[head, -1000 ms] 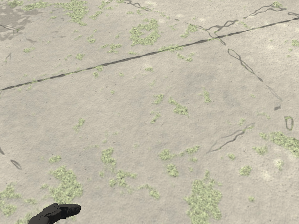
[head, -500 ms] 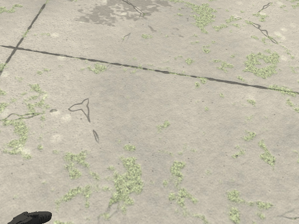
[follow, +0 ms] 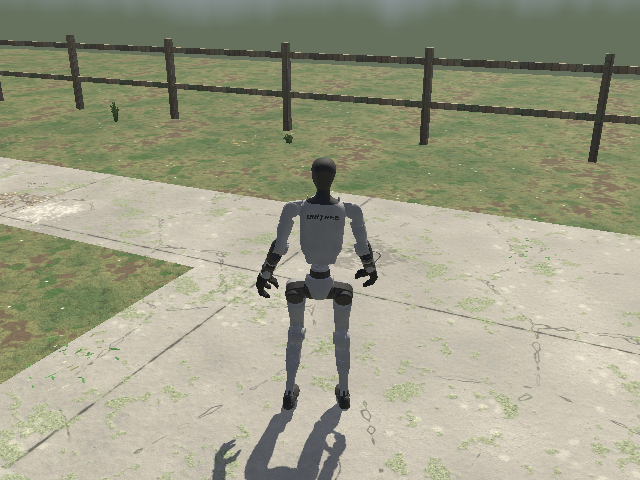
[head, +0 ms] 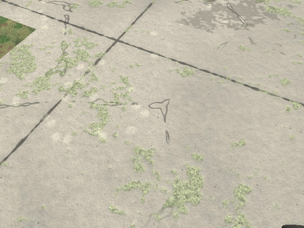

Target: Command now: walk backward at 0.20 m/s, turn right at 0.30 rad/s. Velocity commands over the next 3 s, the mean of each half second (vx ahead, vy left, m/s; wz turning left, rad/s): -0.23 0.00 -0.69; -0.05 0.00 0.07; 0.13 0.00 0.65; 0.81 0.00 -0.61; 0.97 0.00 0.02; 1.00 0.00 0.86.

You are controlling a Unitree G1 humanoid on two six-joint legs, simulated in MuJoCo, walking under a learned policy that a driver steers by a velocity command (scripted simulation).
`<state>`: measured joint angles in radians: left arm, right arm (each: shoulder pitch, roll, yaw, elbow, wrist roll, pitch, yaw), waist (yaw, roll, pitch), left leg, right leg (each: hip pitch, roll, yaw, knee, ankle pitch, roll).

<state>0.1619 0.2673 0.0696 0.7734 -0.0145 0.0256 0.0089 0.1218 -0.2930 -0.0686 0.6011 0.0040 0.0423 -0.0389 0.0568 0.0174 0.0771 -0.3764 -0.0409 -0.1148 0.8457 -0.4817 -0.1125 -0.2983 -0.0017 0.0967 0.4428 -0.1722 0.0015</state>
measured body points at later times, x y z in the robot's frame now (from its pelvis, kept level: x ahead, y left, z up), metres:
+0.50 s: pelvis -0.12 +0.07 +0.00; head -0.08 +0.06 +0.44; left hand +0.08 +0.31 -0.12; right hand -0.03 -0.23 -0.09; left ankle -0.05 +0.15 -0.74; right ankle -0.26 -0.03 -0.67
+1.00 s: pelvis -0.22 +0.04 +0.00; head -0.20 +0.02 +0.45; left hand +0.02 +0.21 -0.10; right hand -0.24 -0.27 -0.13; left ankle -0.16 +0.17 -0.68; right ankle -0.28 -0.02 -0.74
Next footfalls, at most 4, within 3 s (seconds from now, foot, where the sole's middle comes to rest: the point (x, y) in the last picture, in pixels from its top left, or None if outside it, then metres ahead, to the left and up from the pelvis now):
0.12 left None -0.01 0.14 -0.78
0.62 right None -0.24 -0.04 -0.78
1.24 left None -0.15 0.18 -0.78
1.88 right None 0.19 -0.12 -0.78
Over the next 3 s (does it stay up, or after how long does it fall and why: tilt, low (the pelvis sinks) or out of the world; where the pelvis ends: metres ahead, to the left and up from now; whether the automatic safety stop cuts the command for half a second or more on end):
stays up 1.05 -0.41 -0.01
